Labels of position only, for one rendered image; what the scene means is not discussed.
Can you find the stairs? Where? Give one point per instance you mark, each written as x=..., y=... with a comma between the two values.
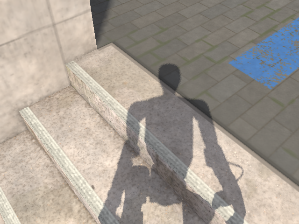
x=80, y=163

